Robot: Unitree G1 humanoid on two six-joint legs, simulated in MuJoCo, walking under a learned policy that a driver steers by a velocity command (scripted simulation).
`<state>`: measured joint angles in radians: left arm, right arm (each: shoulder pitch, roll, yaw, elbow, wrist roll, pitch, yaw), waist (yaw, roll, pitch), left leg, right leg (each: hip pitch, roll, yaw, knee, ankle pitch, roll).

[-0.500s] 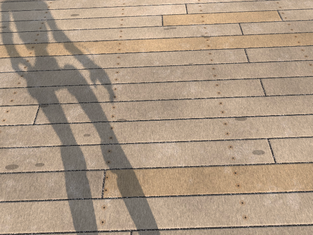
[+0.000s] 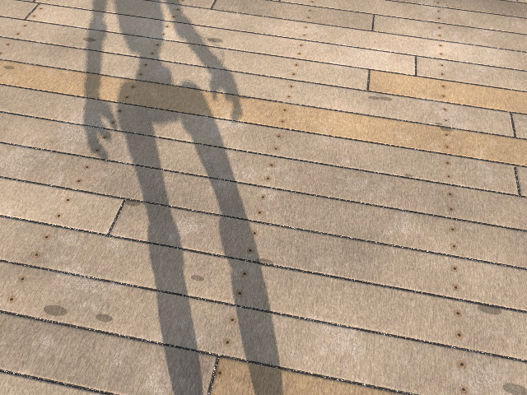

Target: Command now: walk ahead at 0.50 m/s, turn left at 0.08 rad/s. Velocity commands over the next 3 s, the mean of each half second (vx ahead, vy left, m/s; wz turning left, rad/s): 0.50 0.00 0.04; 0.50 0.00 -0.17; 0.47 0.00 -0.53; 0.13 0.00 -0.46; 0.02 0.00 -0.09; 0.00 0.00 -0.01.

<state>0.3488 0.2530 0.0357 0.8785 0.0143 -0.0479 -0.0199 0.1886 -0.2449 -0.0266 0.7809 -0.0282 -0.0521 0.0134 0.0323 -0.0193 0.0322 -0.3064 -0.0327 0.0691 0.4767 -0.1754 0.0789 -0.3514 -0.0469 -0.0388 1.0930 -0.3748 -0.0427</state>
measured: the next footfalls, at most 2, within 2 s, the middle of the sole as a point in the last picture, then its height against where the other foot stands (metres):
right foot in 0.40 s outside the picture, level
left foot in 0.92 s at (243, 324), level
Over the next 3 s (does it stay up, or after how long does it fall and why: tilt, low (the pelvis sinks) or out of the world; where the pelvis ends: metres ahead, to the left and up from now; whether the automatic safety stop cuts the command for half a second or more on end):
stays up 0.87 -0.11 0.01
